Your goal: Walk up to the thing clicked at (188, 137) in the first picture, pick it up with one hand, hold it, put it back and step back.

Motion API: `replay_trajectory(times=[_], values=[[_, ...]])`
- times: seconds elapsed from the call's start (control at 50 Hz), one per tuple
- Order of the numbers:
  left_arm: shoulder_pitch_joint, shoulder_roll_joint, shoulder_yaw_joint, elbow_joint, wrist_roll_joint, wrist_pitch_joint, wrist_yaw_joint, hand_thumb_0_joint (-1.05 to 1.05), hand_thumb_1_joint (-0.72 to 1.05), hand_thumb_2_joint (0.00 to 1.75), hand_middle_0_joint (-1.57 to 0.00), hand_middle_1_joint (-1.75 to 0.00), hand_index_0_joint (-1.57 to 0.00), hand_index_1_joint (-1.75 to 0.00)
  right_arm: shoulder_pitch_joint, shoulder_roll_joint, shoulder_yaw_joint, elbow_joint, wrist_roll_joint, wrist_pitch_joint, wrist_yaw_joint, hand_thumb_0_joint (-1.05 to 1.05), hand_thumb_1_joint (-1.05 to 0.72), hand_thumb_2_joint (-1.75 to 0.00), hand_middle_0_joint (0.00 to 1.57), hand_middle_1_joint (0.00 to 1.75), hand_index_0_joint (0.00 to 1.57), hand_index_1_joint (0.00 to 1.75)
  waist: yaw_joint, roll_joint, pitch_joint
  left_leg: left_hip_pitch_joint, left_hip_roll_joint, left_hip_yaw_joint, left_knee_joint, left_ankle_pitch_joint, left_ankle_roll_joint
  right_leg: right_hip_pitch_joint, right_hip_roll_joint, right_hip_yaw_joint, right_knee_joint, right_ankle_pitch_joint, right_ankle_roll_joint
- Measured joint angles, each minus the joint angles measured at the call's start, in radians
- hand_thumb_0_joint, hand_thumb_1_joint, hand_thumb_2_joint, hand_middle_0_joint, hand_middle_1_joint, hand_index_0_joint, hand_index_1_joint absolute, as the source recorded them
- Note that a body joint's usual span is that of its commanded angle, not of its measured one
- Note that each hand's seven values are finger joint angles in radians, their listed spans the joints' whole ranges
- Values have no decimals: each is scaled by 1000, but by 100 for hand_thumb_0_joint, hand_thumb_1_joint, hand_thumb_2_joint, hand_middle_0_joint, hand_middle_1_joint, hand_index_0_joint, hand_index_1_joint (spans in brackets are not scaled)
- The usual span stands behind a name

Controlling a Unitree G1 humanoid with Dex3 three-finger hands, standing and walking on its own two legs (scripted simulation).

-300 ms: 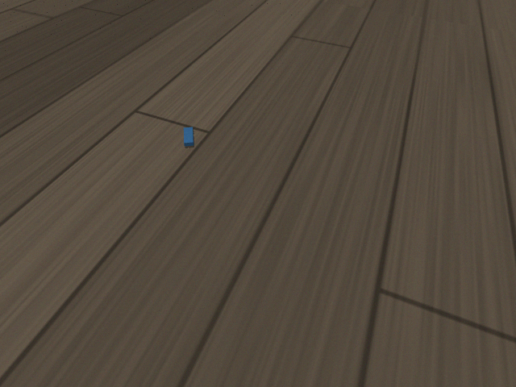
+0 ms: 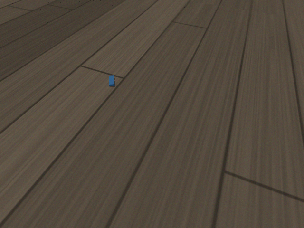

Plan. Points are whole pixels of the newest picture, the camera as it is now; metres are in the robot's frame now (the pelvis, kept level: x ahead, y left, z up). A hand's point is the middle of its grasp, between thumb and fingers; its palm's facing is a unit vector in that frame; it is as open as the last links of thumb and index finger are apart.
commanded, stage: stand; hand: left
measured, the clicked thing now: (111, 80) +1.63 +0.39 -0.77
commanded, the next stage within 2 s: walk up in 0.82 s
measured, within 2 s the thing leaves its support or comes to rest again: neither
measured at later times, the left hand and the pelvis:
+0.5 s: hand out of the picture +0.08 +0.25 -0.16, palm faces -0.03 -0.94 -0.34, open 7.4 cm; pelvis +0.00 +0.00 +0.00, yaw +0 degrees
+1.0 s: hand out of the picture +0.06 +0.31 -0.15, palm faces -0.15 -0.90 -0.41, open 7.4 cm; pelvis +0.02 +0.04 -0.01, yaw -7 degrees
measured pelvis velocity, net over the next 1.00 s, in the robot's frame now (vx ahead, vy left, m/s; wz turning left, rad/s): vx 0.02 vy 0.04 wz -0.13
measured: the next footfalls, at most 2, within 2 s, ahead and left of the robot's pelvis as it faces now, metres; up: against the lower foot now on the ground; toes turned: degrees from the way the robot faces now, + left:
left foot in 1.18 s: +0.22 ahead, +0.24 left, +0.00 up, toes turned -18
right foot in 1.58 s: +0.28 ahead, +0.01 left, +0.00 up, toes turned -38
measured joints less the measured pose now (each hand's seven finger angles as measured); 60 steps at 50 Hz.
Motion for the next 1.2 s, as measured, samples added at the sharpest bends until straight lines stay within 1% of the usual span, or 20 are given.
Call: replay_trajectory(times=[0.82,0.84,0.86,0.88,0.9,0.92,0.96,0.98,1.04,1.08,1.12,1.14,1.16,1.18,1.2], values=[[8,2,2,-2,0,3,1,1,91,90,-21,-30,-20,-30,5,-3,4,-2,1,-1,-2,0,-91,-90,20,30,20,30,2,2,-1,13,-8,-6,-13,2,4,17,-8,-6,-13,-1,5],[21,4,8,-16,-1,1,-4,1,91,90,-21,-30,-20,-30,5,-5,-9,-20,-12,8,15,0,-91,-90,20,30,20,30,5,2,-4,-6,-7,6,24,-52,14,-2,-7,5,10,-18,-2],[47,4,15,-36,-2,-8,-10,1,91,90,-21,-30,-21,-30,5,-15,-24,-49,-26,14,38,1,-91,-90,20,30,20,30,6,7,-9,-38,-6,19,91,-143,30,-29,-2,22,47,-44,-11],[74,3,21,-50,0,-16,-13,1,91,90,-21,-30,-21,-30,3,-31,-37,-83,-36,19,59,1,-91,-90,20,30,20,30,4,19,-15,-77,-11,8,176,-211,45,-56,6,42,81,-68,-16],[101,2,27,-58,4,-22,-13,1,91,90,-21,-30,-21,-30,-1,-48,-49,-116,-43,23,76,1,-90,-90,20,30,20,30,3,32,-21,-119,-21,-19,270,-236,53,-81,16,66,107,-81,-21],[125,2,31,-62,7,-27,-10,1,91,90,-21,-30,-21,-30,-6,-64,-60,-147,-48,27,89,1,-90,-90,20,30,20,30,1,45,-24,-162,-30,-48,360,-236,53,-98,25,90,120,-78,-26],[163,2,37,-65,7,-34,-3,1,90,90,-21,-30,-21,-30,-15,-93,-78,-198,-54,29,107,1,-91,-90,20,30,20,30,-9,72,-24,-237,-30,-99,496,-218,34,-107,36,121,110,-61,-20],[180,4,40,-69,6,-36,0,1,90,90,-21,-30,-21,-30,-15,-106,-86,-216,-56,28,112,1,-91,-90,20,30,20,30,-10,84,-25,-267,-24,-115,531,-213,22,-103,37,135,96,-57,-15],[221,20,50,-93,5,-45,8,1,90,90,-21,-30,-21,-30,-2,-138,-101,-252,-62,34,126,1,-91,-90,20,30,20,29,-2,96,-31,-323,0,-133,527,-214,-4,-77,18,177,51,-53,0],[240,40,57,-115,4,-51,13,1,90,90,-21,-30,-21,-30,7,-154,-107,-267,-66,42,137,1,-91,-90,20,30,20,29,7,94,-32,-346,15,-133,482,-211,-11,-64,-1,205,41,-63,8],[252,64,63,-137,6,-53,17,1,90,90,-21,-30,-21,-30,12,-166,-112,-282,-67,49,148,1,-91,-90,20,30,20,29,14,92,-30,-358,26,-132,429,-202,-5,-60,-20,233,53,-88,19],[256,78,65,-145,8,-52,19,1,90,90,-21,-30,-21,-30,15,-170,-115,-291,-65,49,151,1,-91,-90,20,30,20,29,14,89,-29,-354,30,-129,394,-191,2,-62,-29,247,72,-108,24],[259,95,66,-151,10,-49,22,1,90,90,-21,-30,-21,-30,20,-172,-117,-303,-62,45,154,1,-91,-90,20,30,20,29,13,82,-28,-338,31,-123,343,-169,12,-74,-38,262,111,-142,24],[262,114,68,-155,14,-43,27,1,90,90,-21,-30,-21,-30,27,-173,-119,-319,-59,34,154,1,-91,-90,20,30,20,29,7,71,-27,-317,26,-111,296,-119,8,-102,-52,273,185,-198,4],[253,134,71,-150,17,-34,36,1,90,90,-21,-30,-21,-30,32,-165,-122,-333,-60,21,147,1,-91,-90,20,30,20,29,-1,49,-19,-317,10,-84,312,-59,-8,-150,-65,278,306,-278,-23]])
